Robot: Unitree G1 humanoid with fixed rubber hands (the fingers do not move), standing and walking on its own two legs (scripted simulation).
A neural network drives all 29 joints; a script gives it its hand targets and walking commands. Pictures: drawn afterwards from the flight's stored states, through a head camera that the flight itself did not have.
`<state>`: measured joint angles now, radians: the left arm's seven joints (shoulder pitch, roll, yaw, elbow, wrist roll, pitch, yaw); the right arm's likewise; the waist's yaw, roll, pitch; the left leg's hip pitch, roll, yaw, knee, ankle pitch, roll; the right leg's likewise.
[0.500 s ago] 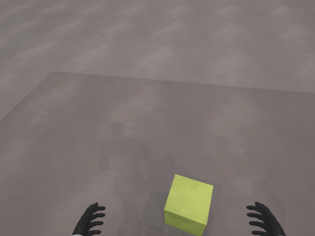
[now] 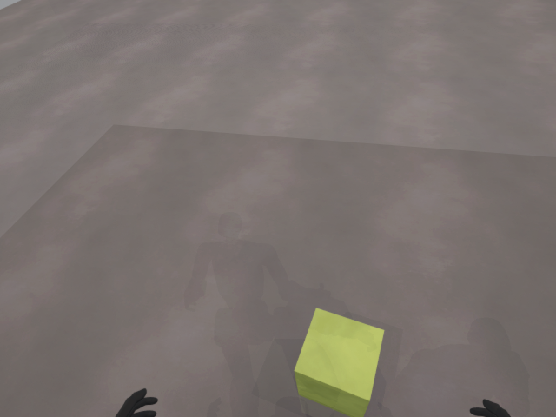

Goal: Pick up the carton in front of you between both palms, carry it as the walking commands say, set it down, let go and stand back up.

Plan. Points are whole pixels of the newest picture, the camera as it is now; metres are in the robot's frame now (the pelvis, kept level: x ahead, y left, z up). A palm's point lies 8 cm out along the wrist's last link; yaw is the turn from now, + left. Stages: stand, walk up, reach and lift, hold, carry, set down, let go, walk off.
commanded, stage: stand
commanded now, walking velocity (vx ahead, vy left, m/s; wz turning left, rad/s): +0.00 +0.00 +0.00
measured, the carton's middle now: (338, 364) +0.41 -0.08 -0.64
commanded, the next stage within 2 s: none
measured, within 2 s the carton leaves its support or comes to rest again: neither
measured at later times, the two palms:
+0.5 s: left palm out of the picture +0.09 +0.29 -0.09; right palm out of the picture +0.07 -0.28 -0.11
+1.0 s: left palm out of the picture +0.07 +0.30 -0.09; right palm out of the picture +0.05 -0.28 -0.10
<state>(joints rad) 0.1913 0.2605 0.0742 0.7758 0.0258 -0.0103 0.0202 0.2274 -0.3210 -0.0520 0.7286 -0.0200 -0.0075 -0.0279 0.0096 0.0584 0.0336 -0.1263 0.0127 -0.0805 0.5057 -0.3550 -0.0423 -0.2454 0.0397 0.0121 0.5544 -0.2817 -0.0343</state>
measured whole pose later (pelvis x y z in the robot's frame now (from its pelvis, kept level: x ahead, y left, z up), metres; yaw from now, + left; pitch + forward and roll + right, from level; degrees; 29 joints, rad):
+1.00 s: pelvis -0.03 +0.01 +0.01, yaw -1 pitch -3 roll +0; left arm 0.15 0.32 0.05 0.95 0.01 -0.01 0.02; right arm 0.22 -0.35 -0.03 0.90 -0.01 -0.02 -0.03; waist 0.01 0.03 0.05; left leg -0.08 0.01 -0.06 0.41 -0.27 -0.03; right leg -0.20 0.03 0.04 0.45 -0.19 -0.02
